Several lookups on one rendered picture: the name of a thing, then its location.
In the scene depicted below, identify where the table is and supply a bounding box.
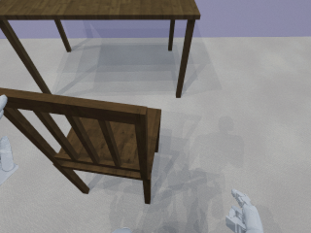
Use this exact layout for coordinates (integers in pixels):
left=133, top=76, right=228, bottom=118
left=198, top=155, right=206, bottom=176
left=0, top=0, right=201, bottom=98

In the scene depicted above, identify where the robot right hand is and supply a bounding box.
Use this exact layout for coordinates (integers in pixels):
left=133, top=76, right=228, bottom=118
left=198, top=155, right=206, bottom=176
left=225, top=188, right=264, bottom=233

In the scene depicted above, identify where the chair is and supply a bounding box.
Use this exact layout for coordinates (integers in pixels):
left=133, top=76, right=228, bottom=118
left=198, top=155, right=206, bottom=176
left=0, top=87, right=161, bottom=205

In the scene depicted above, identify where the robot left hand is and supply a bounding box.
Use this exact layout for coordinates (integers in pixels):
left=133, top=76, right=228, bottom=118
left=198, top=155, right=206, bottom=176
left=0, top=94, right=18, bottom=185

